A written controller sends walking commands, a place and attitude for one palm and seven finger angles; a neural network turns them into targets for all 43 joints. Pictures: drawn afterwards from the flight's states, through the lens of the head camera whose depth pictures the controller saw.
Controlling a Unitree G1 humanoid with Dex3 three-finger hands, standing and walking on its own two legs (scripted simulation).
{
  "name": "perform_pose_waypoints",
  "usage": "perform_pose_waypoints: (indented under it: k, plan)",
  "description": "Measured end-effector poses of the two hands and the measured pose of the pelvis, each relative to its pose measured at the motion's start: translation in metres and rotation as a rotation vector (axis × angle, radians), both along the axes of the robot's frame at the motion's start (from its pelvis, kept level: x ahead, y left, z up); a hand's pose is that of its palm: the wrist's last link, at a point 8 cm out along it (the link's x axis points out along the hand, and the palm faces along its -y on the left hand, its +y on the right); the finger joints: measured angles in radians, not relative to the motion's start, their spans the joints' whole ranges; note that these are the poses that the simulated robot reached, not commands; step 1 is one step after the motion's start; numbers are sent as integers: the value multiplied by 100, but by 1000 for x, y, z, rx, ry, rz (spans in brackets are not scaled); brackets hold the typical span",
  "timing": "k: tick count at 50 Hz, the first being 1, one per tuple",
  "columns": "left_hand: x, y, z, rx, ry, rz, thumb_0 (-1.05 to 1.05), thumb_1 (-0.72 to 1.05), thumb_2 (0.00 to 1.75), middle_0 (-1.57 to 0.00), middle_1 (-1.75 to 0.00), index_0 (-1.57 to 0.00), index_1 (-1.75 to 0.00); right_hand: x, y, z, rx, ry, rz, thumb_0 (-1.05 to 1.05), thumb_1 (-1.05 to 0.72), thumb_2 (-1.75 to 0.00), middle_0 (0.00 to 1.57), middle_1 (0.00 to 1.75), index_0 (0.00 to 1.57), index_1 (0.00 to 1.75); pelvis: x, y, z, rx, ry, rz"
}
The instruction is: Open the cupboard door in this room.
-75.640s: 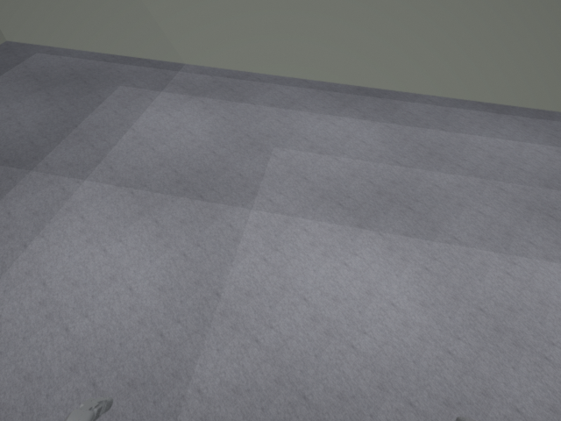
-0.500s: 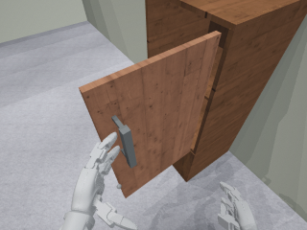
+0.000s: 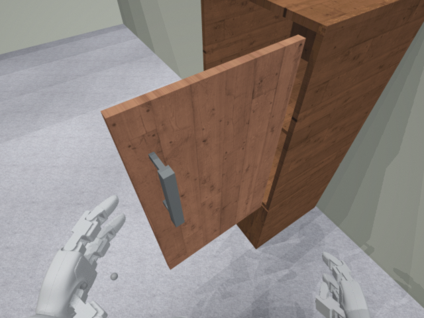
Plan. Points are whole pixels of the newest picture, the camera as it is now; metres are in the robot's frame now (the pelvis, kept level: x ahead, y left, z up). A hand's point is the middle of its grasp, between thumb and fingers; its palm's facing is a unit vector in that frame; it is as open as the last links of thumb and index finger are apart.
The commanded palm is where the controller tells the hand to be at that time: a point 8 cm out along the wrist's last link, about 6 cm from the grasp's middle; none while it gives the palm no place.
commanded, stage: slide the hand sideways off the handle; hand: left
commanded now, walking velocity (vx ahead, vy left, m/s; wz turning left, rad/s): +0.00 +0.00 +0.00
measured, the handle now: (167, 191) +0.31 +0.11 +0.10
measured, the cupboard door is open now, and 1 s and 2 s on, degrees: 92 92 92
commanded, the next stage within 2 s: draw the hand back to the body in 0.08 s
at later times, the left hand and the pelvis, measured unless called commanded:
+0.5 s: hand (81, 265) +0.17 +0.19 +0.12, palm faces -0.04 -1.00 -0.07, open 16.3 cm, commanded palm +0.14 +0.25 +0.14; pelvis +0.00 +0.04 +0.01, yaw +0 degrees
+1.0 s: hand (36, 239) +0.19 +0.24 +0.16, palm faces +0.31 -0.87 -0.37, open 13.7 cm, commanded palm +0.14 +0.29 +0.19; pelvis +0.01 +0.02 +0.04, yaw +0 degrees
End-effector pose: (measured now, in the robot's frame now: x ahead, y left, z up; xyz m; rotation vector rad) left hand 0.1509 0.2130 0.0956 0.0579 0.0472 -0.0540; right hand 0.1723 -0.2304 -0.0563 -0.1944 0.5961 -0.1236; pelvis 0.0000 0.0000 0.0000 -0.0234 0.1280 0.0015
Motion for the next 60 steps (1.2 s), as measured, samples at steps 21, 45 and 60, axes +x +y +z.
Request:
perform_pose_waypoints:
  k: [21, 45, 60]
  plan:
    - [4, 31, 22, 7, -44, 0, -1, -50, 30, -15, -30, -15, -30, 5, 51, 17, 35, -73, 32, 2, -90, -90, 20, 30, 20, 30, 1, 32, 5, -24, -36, -5]
    - [-2, 65, 79, 292, -50, 311, -1, -23, 42, -16, -30, -17, -30, 12, 50, 38, 4, -47, 55, 1, -90, -90, 20, 30, 20, 30, 12, 29, 36, -10, -126, -6]
    - [16, 75, 118, 407, -140, 440, 0, 28, 64, -19, -30, -19, -30, 23, 26, 32, 6, 33, 45, 2, -90, -90, 20, 30, 20, 30, 23, 9, 51, 12, -178, -11]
